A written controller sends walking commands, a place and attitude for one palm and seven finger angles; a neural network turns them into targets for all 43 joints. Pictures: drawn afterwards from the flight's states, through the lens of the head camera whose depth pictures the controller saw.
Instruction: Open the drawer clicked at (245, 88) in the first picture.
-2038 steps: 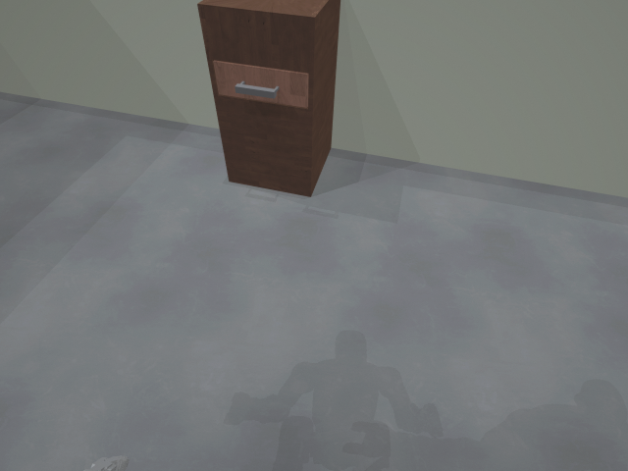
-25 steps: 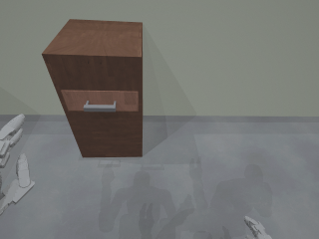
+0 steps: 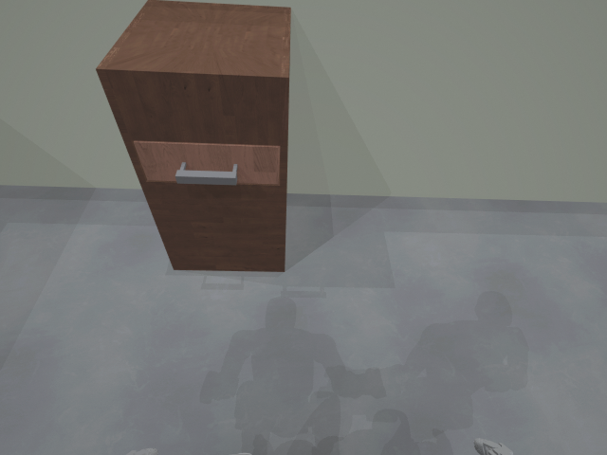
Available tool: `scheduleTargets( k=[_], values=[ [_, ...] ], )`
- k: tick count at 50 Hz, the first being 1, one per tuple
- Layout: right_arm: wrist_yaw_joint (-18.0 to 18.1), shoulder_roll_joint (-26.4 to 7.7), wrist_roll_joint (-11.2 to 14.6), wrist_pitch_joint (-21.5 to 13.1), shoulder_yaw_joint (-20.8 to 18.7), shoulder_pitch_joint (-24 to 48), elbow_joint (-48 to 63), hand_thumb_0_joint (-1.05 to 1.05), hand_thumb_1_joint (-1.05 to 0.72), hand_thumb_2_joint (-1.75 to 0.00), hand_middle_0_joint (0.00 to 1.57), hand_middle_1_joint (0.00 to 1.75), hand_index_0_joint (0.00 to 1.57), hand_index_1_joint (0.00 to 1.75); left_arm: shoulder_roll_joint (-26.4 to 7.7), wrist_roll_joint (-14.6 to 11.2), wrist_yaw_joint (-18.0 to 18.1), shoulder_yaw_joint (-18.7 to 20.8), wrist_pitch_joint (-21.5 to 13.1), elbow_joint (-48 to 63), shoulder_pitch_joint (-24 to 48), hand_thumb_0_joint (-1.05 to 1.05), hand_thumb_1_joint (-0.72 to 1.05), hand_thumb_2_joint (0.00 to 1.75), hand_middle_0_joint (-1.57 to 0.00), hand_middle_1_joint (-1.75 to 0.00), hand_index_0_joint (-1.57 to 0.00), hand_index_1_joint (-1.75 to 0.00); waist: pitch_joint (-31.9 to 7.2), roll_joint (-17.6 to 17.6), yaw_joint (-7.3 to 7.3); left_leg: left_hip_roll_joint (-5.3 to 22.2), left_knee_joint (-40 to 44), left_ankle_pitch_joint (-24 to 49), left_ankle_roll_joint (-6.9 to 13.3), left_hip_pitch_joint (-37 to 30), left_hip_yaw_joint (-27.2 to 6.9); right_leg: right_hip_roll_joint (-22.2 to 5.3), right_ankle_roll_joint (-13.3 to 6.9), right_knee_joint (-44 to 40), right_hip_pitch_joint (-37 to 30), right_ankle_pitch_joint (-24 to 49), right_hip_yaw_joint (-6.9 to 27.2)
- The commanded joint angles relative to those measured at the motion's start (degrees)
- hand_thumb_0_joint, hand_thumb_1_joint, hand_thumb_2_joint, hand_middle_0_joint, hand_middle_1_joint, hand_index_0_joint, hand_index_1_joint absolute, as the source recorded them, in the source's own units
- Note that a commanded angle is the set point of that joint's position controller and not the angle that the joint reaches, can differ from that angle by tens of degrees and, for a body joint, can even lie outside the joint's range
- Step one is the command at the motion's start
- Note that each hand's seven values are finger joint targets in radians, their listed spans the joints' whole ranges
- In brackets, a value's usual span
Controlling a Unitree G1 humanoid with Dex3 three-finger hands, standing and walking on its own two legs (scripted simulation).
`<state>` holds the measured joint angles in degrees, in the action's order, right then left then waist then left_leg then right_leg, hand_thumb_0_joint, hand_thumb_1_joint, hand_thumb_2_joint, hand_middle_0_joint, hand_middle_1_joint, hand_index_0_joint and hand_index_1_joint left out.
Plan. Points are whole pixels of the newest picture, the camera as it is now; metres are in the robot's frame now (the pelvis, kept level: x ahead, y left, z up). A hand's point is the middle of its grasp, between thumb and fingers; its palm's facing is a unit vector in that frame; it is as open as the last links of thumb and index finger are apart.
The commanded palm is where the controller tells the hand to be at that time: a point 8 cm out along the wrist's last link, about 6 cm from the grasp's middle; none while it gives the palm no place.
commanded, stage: let the arm hang, fingers relaxed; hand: left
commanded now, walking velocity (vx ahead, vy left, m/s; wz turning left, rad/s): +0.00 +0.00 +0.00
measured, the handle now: (208, 172) +0.84 +0.29 -0.22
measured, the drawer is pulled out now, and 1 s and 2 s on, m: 0.00 0.00 0.00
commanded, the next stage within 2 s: look to check the result in 0.82 s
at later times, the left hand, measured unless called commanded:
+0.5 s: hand out of the picture +0.01 +0.23 -0.15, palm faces -0.01 -0.93 -0.36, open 7.4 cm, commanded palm none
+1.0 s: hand out of the picture +0.10 +0.19 -0.16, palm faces -0.04 -0.96 -0.28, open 7.4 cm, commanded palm none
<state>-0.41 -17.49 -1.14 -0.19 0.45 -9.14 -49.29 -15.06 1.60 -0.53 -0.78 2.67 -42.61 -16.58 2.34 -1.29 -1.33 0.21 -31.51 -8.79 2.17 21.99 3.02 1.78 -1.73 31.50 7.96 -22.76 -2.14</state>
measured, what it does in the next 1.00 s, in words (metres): stands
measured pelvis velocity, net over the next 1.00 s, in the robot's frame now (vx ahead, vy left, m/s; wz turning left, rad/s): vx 0.03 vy -0.02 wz -0.03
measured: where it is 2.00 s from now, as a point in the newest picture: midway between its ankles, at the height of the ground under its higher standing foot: outside the picture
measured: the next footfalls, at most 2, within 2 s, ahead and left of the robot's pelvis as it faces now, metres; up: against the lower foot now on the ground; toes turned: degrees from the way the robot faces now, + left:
left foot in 1.88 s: +0.20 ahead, +0.15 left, +0.00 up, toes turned +7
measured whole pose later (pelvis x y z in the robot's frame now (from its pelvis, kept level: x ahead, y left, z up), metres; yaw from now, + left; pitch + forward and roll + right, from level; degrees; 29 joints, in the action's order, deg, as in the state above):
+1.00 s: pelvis +0.03 -0.02 +0.01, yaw -1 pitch -2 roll +0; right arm 1.6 -16.2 -0.6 0.2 -0.7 -9.3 -63.3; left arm -14.7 0.5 1.6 1.0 -0.5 -63.1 -8.8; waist 4.2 -0.6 -1.4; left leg 1.6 -21.9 -6.8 -0.1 13.5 3.7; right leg 3.3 -3.4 17.1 -2.0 -17.5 -0.6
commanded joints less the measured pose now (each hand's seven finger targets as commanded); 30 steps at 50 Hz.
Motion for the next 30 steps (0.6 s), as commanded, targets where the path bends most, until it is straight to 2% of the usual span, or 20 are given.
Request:
scheduleTargets(
  k=[1, 2, 6, 7, 11, 12, 15, 20, 21, 25, 30],
  values=[
    [0.93, -9.69, -0.06, -0.38, -2.87, 3.67, 1.93, 0.0, -0.9, -0.9, 0.2, 0.3, 0.2, 0.3, -12.63, -0.48, 1.14, 3.86, -2.95, -1.91, 0.73, 0.0, 0.9, 0.9, -0.2, -0.3, -0.2, -0.3, -2.34, 11.53, 1.18, 6.35, 11.23, -3.87, 0.6, -9.9, -11.21, -5.88, -1.83, -10.05, 5.08, 3.06, 6.99],
    [1.05, -9.91, 0.12, -0.16, -2.96, 3.14, 1.23, 0.0, -0.9, -0.9, 0.2, 0.3, 0.2, 0.3, -12.74, -0.46, 1.17, 3.88, -2.95, -3.87, 0.31, 0.0, 0.9, 0.9, -0.2, -0.3, -0.2, -0.3, -2.52, 9.94, 1.44, 6.5, 11.6, -4.24, 0.61, -10.38, -11.66, -5.79, -1.78, -10.85, 4.46, 3.21, 6.89],
    [1.58, -9.37, 0.35, 0.05, -2.9, 1.17, -2.97, 0.0, -0.9, -0.9, 0.2, 0.3, 0.2, 0.3, -11.2, -0.85, 1.15, 3.23, -3.0, -11.15, -0.93, 0.0, 0.9, 0.9, -0.2, -0.3, -0.2, -0.3, -3.37, 11.43, 1.07, 6.62, 13.39, -6.11, 0.19, -13.5, -11.21, -6.11, -2.14, -13.02, 3.85, 3.45, 6.63],
    [1.67, -9.57, 0.49, 0.17, -3.1, 0.8, -3.52, 0.0, -0.9, -0.9, 0.2, 0.3, 0.2, 0.3, -11.17, -0.75, 1.22, 3.27, -3.11, -12.29, -0.92, 0.0, 0.9, 0.9, -0.2, -0.3, -0.2, -0.3, -3.28, 8.99, 1.08, 6.88, 13.18, -5.51, 0.27, -14.09, -11.23, -6.15, -2.09, -13.87, 3.7, 3.86, 6.61],
    [1.93, -9.32, 0.56, 0.33, -3.17, -0.5, -6.65, 0.0, -0.9, -0.9, 0.2, 0.3, 0.2, 0.3, -10.13, -0.89, 1.38, 2.83, -3.22, -16.65, -0.84, 0.0, 0.9, 0.9, -0.2, -0.3, -0.2, -0.3, -1.01, 6.94, 0.6, 6.85, 13.61, -5.08, 0.02, -15.23, -10.35, -6.82, -2.37, -16.23, 5.12, 3.25, 6.76],
    [1.92, -9.54, 0.64, 0.41, -3.27, -0.59, -7.11, 0.0, -0.9, -0.9, 0.2, 0.3, 0.2, 0.3, -10.17, -0.8, 1.49, 2.78, -3.33, -17.39, -0.67, 0.0, 0.9, 0.9, -0.2, -0.3, -0.2, -0.3, -0.31, 4.53, 0.53, 6.91, 13.34, -4.02, 0.07, -15.64, -10.3, -6.76, -2.33, -16.78, 5.6, 3.65, 6.88],
    [1.91, -9.18, 0.58, 0.52, -3.3, -1.03, -8.7, 0.0, -0.9, -0.9, 0.2, 0.3, 0.2, 0.3, -10.11, -0.88, 1.72, 2.6, -3.43, -18.88, 0.0, 0.0, 0.9, 0.9, -0.2, -0.3, -0.2, -0.3, 1.42, 1.91, 0.24, 6.7, 12.68, -2.15, -0.05, -16.3, -9.45, -7.45, -2.33, -18.2, 6.74, 3.63, 6.95],
    [1.75, -8.92, 0.46, 0.59, -3.39, -0.85, -10.22, 0.0, -0.9, -0.9, 0.2, 0.3, 0.2, 0.3, -10.63, -0.92, 2.01, 2.66, -3.65, -19.77, 1.49, 0.0, 0.9, 0.9, -0.2, -0.3, -0.2, -0.3, 2.15, 0.55, 0.08, 6.67, 12.34, -0.59, -0.09, -16.79, -8.92, -7.76, -2.22, -18.86, 6.96, 4.31, 7.1],
    [1.71, -8.94, 0.5, 0.54, -3.38, -0.79, -10.4, 0.0, -0.9, -0.9, 0.2, 0.3, 0.2, 0.3, -10.99, -0.91, 2.06, 2.7, -3.72, -19.75, 1.88, 0.0, 0.9, 0.9, -0.2, -0.3, -0.2, -0.3, 2.3, -0.89, 0.06, 6.73, 12.34, 0.31, -0.07, -16.68, -8.9, -7.66, -2.11, -18.72, 6.8, 5.19, 7.02],
    [1.65, -8.19, 0.44, 0.29, -3.3, -0.47, -11.08, 0.0, -0.9, -0.9, 0.2, 0.3, 0.2, 0.3, -11.04, -0.89, 2.31, 2.91, -3.97, -19.35, 2.87, 0.0, 0.9, 0.9, -0.2, -0.3, -0.2, -0.3, 2.2, -1.61, 0.27, 6.8, 11.73, 4.22, -0.02, -16.23, -8.05, -8.08, -1.53, -18.58, 5.33, 9.86, 6.86],
    [1.66, -7.52, 0.37, -0.09, -3.11, -0.13, -11.46, 0.0, -0.9, -0.9, 0.2, 0.3, 0.2, 0.3, -11.34, -0.92, 2.52, 3.28, -4.2, -18.66, 3.89, 0.0, 0.9, 0.9, -0.2, -0.3, -0.2, -0.3, 0.68, 0.03, 0.53, 6.59, 11.19, 7.85, -0.09, -15.98, -7.5, -8.44, -0.84, -17.9, 2.48, 15.71, 7.06]
  ],
)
